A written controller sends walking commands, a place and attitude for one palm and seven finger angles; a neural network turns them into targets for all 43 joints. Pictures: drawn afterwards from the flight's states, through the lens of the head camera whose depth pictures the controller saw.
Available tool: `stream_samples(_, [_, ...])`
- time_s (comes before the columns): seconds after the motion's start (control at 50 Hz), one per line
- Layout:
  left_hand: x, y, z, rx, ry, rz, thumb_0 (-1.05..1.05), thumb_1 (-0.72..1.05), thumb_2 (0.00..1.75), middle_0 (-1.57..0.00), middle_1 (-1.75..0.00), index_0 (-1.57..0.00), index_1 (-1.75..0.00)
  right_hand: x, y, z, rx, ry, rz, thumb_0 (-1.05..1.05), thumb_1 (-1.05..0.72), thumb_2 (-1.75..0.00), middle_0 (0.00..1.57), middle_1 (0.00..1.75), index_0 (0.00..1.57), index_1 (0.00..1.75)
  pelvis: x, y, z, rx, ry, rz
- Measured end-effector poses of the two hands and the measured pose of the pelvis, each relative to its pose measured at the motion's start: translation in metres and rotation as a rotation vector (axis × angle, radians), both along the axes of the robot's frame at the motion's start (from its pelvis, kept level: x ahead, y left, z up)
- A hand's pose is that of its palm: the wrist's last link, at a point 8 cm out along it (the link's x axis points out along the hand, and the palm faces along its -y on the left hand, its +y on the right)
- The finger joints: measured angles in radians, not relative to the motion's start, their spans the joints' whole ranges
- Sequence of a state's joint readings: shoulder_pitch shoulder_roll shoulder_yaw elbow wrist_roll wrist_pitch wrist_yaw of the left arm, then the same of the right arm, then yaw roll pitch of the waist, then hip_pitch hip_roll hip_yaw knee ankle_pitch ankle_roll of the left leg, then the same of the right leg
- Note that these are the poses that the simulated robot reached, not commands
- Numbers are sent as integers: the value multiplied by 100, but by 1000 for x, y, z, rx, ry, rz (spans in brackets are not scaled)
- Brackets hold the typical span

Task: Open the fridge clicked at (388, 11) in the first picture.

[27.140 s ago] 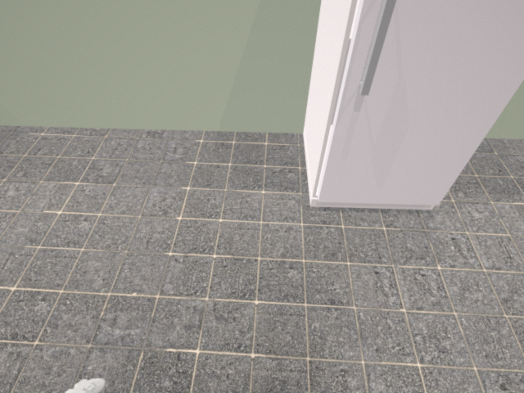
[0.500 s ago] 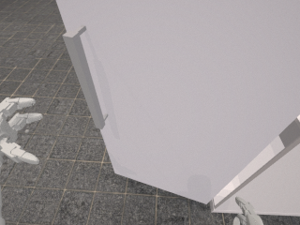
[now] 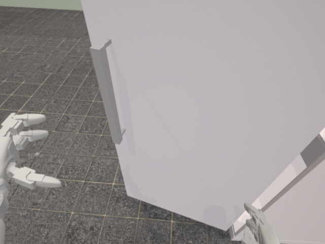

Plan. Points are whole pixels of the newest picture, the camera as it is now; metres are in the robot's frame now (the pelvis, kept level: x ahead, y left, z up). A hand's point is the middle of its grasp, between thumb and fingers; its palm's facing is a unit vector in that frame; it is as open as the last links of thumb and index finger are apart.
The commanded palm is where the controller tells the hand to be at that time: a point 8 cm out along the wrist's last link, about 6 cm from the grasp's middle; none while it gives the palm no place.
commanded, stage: draw the hand back to the body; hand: left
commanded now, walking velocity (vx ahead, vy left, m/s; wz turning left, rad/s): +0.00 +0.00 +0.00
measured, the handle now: (113, 99) +0.46 +0.20 +0.11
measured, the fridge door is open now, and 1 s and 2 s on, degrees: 74 74 74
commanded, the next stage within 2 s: step back with the hand held close in 0.96 s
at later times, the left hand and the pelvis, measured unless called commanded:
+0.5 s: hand (41, 158) +0.22 +0.26 +0.17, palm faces +0.46 -0.80 -0.39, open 9.6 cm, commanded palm +0.16 +0.29 +0.18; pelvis +0.01 -0.02 +0.01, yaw -1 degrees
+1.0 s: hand (49, 173) +0.19 +0.23 +0.17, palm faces +0.47 -0.79 -0.39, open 7.5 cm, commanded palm +0.14 +0.26 +0.18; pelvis +0.00 -0.04 +0.01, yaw -1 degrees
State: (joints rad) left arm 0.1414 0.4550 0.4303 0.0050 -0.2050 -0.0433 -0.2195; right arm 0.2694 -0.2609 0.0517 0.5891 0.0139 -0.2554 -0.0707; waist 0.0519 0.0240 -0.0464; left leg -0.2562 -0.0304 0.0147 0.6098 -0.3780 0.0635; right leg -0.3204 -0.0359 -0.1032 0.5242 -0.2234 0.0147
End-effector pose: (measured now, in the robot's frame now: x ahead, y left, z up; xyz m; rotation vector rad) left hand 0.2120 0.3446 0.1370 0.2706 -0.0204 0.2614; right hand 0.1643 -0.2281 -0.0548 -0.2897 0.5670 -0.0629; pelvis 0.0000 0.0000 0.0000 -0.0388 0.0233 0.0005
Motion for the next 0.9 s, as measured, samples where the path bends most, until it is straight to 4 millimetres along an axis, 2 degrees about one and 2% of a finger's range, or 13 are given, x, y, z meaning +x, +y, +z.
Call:
stream_samples(0.12, [-23, -13, 11, 86, -57, 187, -1, -23, 35, -24, -96, -24, -96, 3, 15, -9, 35, 48, 7, 1, -90, -90, 20, 30, 21, 30, 3, 3, 5, 10, -23, 0])
stream_samples(0.24, [-28, -19, 26, 137, -89, 244, 0, -3, 45, -24, -84, -24, -84, 7, 18, -17, 61, 86, 2, 1, -90, -90, 20, 30, 21, 30, 8, 1, 8, 18, -44, -1])
stream_samples(0.42, [-32, -43, 41, 178, -110, 203, 0, 30, 61, -23, -65, -23, -65, 16, 0, -13, 72, 67, -29, 1, -90, -90, 20, 30, 21, 30, 14, -9, 10, 22, -62, -11])
stream_samples(0.66, [-60, -70, 53, 218, -137, 191, 1, 71, 81, -22, -40, -22, -40, 19, -25, -7, 58, 32, -47, 1, -90, -90, 20, 30, 21, 30, 10, -27, 10, 27, -80, -9])
stream_samples(0.76, [-65, -74, 51, 216, -133, 208, 1, 82, 86, -21, -34, -21, -34, 17, -28, -9, 68, 30, -46, 1, -90, -90, 20, 30, 21, 30, 5, -34, 10, 31, -86, -6])
stream_samples(0.9, [-67, -81, 47, 202, -125, 208, 2, 87, 89, -21, -31, -21, -31, 11, -31, -11, 79, 27, -48, 1, -90, -90, 20, 30, 21, 30, 1, -41, 10, 33, -93, -8])
